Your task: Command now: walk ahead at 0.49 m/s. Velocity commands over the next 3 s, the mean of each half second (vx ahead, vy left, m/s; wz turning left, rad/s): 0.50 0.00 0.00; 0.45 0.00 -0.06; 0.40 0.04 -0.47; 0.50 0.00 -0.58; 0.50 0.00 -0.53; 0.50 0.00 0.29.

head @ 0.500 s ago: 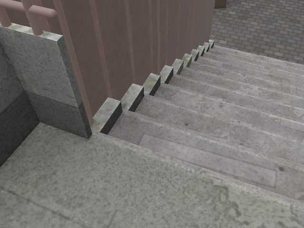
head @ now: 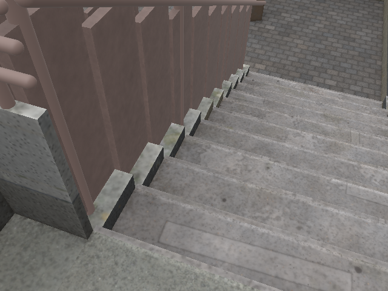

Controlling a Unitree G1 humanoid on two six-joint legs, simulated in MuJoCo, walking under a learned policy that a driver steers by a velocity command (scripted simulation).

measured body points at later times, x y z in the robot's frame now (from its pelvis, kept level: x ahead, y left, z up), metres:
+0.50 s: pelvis +0.28 -0.06 +0.00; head +0.30 -0.07 +0.45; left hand +0.32 +0.20 -0.14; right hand +0.32 -0.31 -0.15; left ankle +0.25 +0.08 -0.66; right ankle +0.31 -0.11 -0.75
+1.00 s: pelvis +0.51 -0.01 -0.02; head +0.54 +0.00 +0.43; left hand +0.48 +0.25 -0.17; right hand +0.61 -0.27 -0.15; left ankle +0.55 +0.08 -0.75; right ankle +0.38 -0.11 -0.66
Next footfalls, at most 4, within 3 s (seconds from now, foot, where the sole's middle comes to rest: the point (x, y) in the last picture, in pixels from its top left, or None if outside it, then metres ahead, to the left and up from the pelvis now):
0.30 right None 0.35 -0.11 -0.78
0.90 left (170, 269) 0.59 0.08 -0.78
1.44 right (227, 245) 0.75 -0.14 -0.94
1.98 left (212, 187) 1.16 -0.11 -1.10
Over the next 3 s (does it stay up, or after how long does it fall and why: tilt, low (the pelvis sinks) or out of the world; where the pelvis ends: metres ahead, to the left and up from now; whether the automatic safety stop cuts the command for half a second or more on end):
stays up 1.34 -0.47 -0.51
